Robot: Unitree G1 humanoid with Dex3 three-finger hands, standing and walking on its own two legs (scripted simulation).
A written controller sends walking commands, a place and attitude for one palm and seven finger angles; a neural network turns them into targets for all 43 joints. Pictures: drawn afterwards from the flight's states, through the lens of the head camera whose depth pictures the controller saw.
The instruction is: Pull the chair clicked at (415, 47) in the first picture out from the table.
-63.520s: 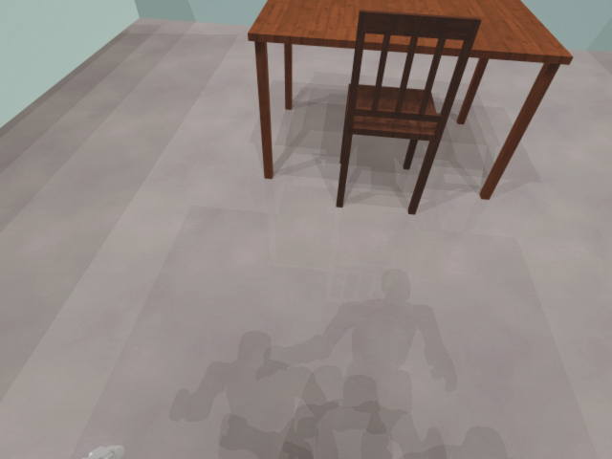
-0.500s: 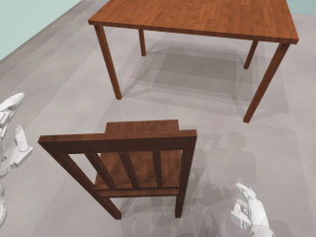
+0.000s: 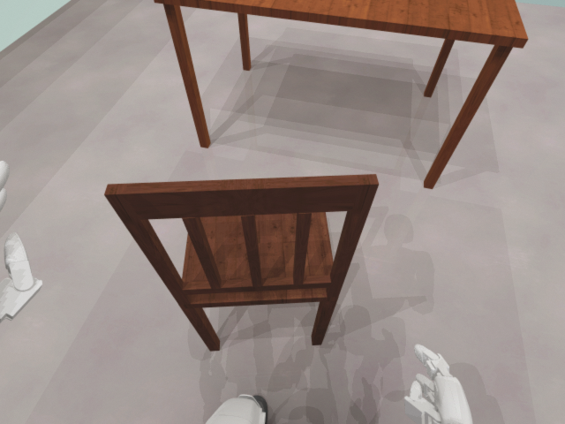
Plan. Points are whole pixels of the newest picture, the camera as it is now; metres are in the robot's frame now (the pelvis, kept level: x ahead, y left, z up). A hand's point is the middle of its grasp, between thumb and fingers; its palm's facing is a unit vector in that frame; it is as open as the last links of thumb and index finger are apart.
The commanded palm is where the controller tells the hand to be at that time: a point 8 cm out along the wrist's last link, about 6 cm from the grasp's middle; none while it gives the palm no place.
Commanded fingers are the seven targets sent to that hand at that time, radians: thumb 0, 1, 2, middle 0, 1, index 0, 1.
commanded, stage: step back with the hand held close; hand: left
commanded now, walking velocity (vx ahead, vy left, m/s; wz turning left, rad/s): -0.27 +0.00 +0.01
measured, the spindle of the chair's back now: (253, 252) +0.40 +0.11 -0.10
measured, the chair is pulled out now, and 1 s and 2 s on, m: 0.72 0.72 0.72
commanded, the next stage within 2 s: stop stepping back and stand still in 0.20 s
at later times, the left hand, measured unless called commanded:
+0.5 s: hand (4, 395) +0.12 +0.24 +0.17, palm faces +0.29 -0.80 -0.52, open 7.4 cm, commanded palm +0.06 +0.29 +0.19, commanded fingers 0.00 0.90 0.90 -0.20 -0.30 -0.20 -0.30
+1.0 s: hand out of the picture +0.06 +0.24 +0.18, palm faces +0.37 -0.79 -0.50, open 7.4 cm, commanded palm +0.01 +0.29 +0.19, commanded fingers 0.00 0.90 0.90 -0.20 -0.30 -0.20 -0.30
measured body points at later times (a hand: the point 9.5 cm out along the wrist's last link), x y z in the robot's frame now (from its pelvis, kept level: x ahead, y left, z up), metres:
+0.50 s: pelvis -0.09 +0.00 +0.00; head -0.06 +0.03 +0.45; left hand +0.09 +0.28 +0.20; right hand +0.08 -0.23 -0.07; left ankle +0.02 +0.11 -0.73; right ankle -0.13 -0.15 -0.73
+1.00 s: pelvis -0.14 -0.01 +0.01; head -0.13 +0.00 +0.46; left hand +0.04 +0.28 +0.20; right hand +0.01 -0.25 -0.07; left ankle -0.09 +0.10 -0.73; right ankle -0.13 -0.15 -0.73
